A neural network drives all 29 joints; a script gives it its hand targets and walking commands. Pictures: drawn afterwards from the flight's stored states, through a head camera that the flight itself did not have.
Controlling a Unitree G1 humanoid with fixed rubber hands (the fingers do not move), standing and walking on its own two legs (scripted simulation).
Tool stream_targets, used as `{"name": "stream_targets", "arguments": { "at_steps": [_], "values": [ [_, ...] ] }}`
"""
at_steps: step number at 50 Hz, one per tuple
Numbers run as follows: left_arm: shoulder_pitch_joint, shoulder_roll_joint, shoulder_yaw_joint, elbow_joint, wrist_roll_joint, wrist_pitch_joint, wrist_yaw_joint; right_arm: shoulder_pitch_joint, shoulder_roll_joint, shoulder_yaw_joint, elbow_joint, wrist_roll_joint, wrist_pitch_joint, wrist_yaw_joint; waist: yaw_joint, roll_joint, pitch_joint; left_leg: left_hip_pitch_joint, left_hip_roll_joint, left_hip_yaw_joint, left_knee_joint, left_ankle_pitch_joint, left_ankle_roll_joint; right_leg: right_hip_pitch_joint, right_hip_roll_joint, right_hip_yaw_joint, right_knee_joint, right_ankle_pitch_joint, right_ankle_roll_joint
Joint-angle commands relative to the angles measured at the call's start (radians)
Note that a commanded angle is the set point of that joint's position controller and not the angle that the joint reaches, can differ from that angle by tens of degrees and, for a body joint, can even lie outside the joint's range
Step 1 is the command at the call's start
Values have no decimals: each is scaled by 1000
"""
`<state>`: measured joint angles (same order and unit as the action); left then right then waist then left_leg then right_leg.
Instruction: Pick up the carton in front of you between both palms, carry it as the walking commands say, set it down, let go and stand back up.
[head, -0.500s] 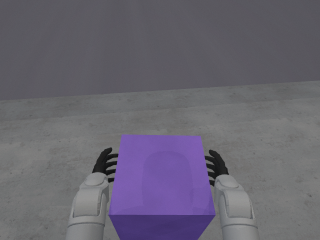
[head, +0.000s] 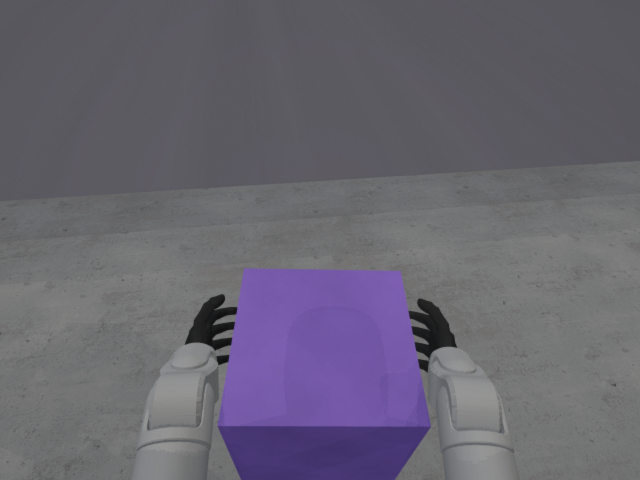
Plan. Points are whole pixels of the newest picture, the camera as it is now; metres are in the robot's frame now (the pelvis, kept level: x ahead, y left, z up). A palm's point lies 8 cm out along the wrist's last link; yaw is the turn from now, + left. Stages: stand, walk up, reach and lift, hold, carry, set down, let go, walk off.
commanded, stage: carry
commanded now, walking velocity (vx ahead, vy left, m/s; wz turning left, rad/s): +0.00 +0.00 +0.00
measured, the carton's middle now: (320, 382) +0.29 +0.00 -0.04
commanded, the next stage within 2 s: hold in 0.68 s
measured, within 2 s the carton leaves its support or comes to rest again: neither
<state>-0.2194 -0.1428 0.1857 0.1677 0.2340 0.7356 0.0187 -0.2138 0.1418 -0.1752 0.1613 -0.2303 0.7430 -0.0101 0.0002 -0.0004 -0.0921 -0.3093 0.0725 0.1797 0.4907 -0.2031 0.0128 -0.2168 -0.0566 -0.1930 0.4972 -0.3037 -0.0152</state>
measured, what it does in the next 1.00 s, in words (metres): stands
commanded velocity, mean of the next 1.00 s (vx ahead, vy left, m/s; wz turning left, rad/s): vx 0.00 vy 0.00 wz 0.00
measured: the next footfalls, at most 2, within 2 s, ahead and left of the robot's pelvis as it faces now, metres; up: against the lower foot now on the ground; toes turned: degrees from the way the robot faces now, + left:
none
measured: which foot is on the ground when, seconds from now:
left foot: down 0.00-1.00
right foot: down 0.00-1.00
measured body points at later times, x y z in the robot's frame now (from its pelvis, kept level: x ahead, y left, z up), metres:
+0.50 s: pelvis -0.01 -0.01 +0.00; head -0.03 -0.01 +0.45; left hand +0.29 +0.14 +0.03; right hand +0.29 -0.16 +0.03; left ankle +0.03 +0.11 -0.74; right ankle -0.02 -0.10 -0.74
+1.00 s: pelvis -0.03 +0.01 +0.01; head -0.06 +0.01 +0.45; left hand +0.30 +0.10 +0.04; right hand +0.24 -0.19 +0.04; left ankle +0.03 +0.13 -0.74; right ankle -0.02 -0.10 -0.74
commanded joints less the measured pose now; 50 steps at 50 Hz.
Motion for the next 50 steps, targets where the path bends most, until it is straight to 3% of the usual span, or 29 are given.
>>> {"name": "stream_targets", "arguments": {
  "at_steps": [1, 34, 35, 36, 37, 38, 39, 40, 41, 42, 46, 50],
  "values": [
    [-447, -874, -558, -57, -233, -27, -217, -459, 870, 550, -67, 228, -37, 204, 0, 3, -227, 124, 101, -110, -54, 175, 3, 20, -116, 110, -89, 173, -7],
    [-443, -870, -554, -57, -232, -28, -217, -455, 866, 550, -66, 226, -37, 202, 0, 0, -237, 112, 102, -107, -42, 166, -6, 2, -116, 117, -82, 206, -18],
    [-332, -888, -529, -88, -224, -22, -219, -365, 881, 522, -46, 221, -37, 209, 7, -68, -97, 334, -185, -227, -56, 315, 22, 57, 88, 309, -148, 448, -28],
    [-378, -847, -531, -128, -223, -35, -220, -361, 874, 508, -59, 195, -56, 196, -14, -81, -140, 331, -159, -257, -59, 364, 26, 102, 93, 325, -141, 475, -28],
    [-386, -859, -530, -136, -225, -38, -224, -347, 849, 487, -59, 170, -61, 189, -11, -27, -153, 243, -164, -257, -80, 371, 15, 242, 94, 326, -130, 552, -21],
    [-405, -843, -549, -133, -235, -42, -230, -338, 846, 464, -49, 164, -69, 177, -33, -45, -167, 250, -160, -261, -92, 350, 12, 281, 88, 320, -145, 512, -21],
    [-415, -852, -554, -135, -239, -48, -235, -351, 837, 466, -53, 157, -73, 176, -27, -19, -155, 220, -167, -259, -105, 324, 1, 317, 91, 315, -146, 526, -12],
    [-429, -855, -563, -131, -251, -52, -234, -368, 851, 472, -55, 164, -76, 177, -41, -16, -169, 241, -173, -258, -106, 312, 0, 310, 96, 312, -144, 521, -7],
    [-434, -843, -558, -124, -244, -54, -239, -369, 858, 476, -46, 164, -75, 178, -27, -33, -162, 216, -170, -259, -118, 243, -1, 340, 96, 305, -157, 440, -6],
    [-431, -853, -552, -108, -238, -54, -240, -392, 861, 493, -59, 170, -74, 184, -18, -12, -136, 184, -173, -256, -125, 223, -4, 348, 96, 304, -151, 444, -1],
    [-400, -875, -484, -26, -182, -53, -225, -487, 891, 536, -52, 219, -63, 217, 40, -28, -99, 225, -175, -255, -137, 121, 18, 265, 100, 300, -161, 307, 19],
    [-425, -901, -449, 28, -163, -49, -230, -522, 896, 511, -4, 216, -56, 239, 40, -21, -58, 265, -165, -253, -146, 73, 21, 195, 105, 295, -177, 201, 15]
  ]
}}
